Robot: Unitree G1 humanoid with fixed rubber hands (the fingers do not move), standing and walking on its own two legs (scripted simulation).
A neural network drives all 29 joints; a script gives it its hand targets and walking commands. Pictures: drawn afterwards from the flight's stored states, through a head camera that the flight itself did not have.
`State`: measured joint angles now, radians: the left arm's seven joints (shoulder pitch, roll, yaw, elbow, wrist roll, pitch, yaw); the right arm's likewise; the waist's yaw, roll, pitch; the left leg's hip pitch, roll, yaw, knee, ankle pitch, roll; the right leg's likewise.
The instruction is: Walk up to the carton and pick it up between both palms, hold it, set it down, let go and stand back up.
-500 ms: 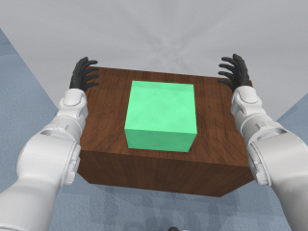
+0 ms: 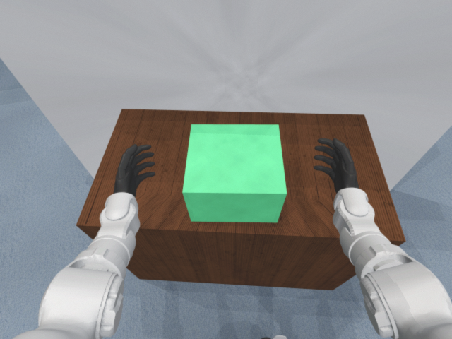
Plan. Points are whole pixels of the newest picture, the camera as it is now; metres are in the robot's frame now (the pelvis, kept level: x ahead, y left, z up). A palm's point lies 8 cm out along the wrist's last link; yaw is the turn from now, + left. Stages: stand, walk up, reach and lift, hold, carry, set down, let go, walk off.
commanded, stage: set down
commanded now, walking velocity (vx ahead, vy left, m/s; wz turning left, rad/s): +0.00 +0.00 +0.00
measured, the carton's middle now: (234, 173) +0.50 +0.00 -0.10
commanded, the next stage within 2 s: let go in 1.84 s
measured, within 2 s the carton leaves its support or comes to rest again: neither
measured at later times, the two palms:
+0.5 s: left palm (119, 233) +0.31 +0.21 -0.01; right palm (345, 228) +0.31 -0.20 -0.01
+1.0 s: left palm (107, 270) +0.25 +0.22 -0.01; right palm (357, 262) +0.25 -0.21 -0.02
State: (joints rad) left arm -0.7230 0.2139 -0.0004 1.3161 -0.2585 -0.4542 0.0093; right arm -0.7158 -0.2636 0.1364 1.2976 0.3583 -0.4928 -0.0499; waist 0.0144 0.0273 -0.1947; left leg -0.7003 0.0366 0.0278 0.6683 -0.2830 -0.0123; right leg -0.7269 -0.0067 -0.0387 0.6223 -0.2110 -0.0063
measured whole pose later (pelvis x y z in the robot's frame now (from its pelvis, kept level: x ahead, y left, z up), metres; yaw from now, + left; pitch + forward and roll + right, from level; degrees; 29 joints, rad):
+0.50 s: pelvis +0.00 +0.00 +0.00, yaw +2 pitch +9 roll -1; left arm -0.36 0.20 -0.03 1.08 -0.23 -0.50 0.01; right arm -0.40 -0.18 0.06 1.17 0.28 -0.56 -0.04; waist -0.02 0.01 -0.11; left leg -0.53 0.03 0.00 0.69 -0.32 -0.02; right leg -0.54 -0.01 -0.07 0.64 -0.26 -0.01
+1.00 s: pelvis +0.02 -0.01 +0.02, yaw +1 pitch -3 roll +0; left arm -0.03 0.21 -0.03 0.76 -0.14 -0.24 0.02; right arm -0.06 -0.17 0.02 0.90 0.15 -0.40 -0.03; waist 0.01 0.00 0.01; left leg -0.16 0.04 0.01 0.50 -0.29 -0.02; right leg -0.19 0.00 -0.05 0.48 -0.24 -0.01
